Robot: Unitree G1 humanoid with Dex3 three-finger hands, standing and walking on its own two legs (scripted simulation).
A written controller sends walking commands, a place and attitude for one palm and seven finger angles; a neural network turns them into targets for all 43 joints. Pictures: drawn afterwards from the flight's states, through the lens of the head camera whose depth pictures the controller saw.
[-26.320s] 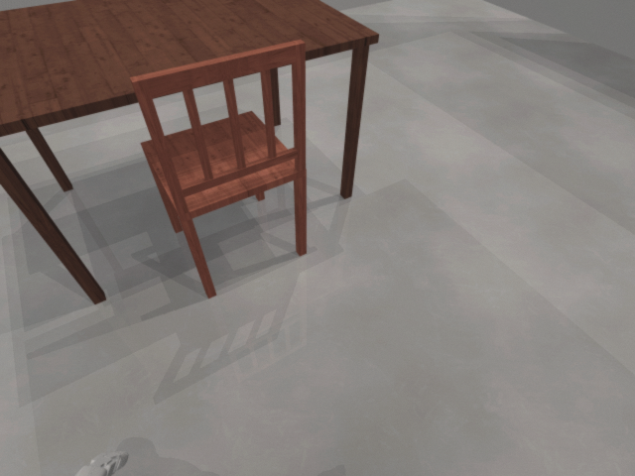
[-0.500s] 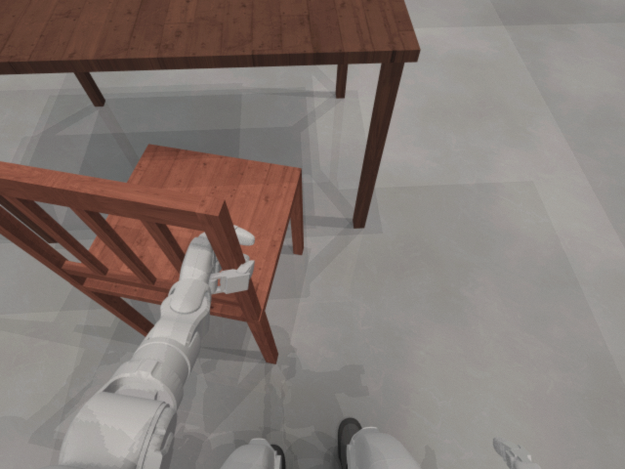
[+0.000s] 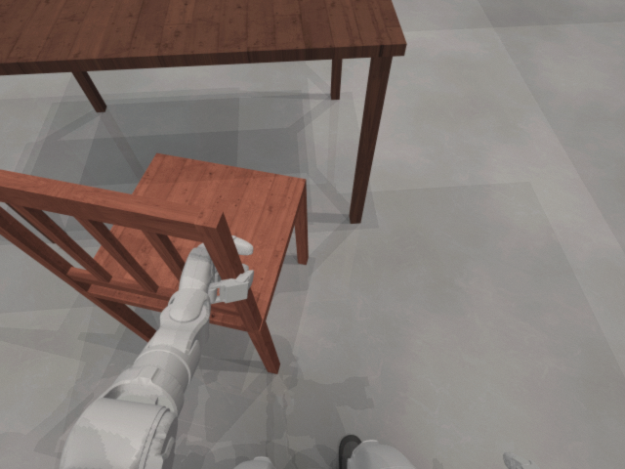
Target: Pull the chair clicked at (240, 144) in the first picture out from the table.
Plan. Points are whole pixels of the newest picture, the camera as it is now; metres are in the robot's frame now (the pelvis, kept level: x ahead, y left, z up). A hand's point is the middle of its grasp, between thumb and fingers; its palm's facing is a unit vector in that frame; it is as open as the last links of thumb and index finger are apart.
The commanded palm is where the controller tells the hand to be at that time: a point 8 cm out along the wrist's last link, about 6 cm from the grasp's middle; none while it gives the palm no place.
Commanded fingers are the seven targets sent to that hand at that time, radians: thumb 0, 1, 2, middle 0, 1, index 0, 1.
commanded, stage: step backward, pulling the chair out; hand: left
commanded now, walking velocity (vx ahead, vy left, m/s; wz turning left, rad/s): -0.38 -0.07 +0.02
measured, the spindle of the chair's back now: (122, 256) +0.45 +0.31 -0.10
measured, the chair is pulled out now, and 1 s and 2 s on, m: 0.29 0.43 0.45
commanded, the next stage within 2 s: none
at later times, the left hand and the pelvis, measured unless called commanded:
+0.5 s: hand (240, 321) +0.31 +0.10 -0.06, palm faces -0.10 -0.98 -0.15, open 6.2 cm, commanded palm +0.30 +0.15 -0.05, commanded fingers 0.00 0.90 0.90 -0.50 -1.45 -0.50 -1.45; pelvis -0.07 +0.00 +0.00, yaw +0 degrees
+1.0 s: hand (246, 388) +0.23 +0.08 -0.06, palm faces -0.10 -0.98 -0.15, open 6.2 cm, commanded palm +0.23 +0.14 -0.05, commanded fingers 0.00 0.90 0.90 -0.50 -1.45 -0.50 -1.45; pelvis -0.14 -0.01 +0.00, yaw +0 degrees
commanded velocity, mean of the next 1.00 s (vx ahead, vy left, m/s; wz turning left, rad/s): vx -0.35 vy -0.01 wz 0.03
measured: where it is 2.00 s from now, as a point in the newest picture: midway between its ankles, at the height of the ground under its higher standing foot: outside the picture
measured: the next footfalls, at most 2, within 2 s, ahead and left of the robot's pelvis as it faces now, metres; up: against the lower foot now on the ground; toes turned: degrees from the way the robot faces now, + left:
left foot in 0.02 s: -0.04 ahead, +0.13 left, +0.00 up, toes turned -4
right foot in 0.24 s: +0.01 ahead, -0.10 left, +0.00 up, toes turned -1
